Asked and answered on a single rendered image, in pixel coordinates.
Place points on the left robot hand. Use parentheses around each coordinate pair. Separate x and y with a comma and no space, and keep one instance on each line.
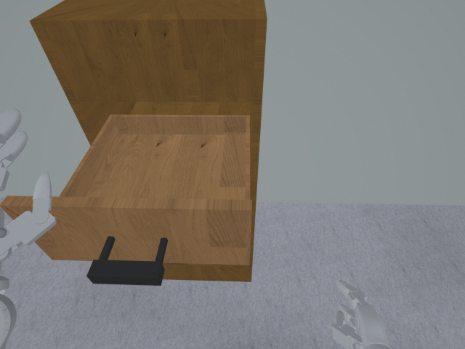
(29,226)

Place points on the cabinet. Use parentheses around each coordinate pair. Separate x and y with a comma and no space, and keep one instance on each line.
(162,57)

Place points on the right robot hand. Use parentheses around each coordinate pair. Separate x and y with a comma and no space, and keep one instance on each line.
(365,326)

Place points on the robot left forearm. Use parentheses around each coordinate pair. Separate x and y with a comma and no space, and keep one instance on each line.
(8,313)

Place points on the drawer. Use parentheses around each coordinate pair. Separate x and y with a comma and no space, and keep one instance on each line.
(146,177)

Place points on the handle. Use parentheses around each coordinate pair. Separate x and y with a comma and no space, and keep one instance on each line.
(104,271)

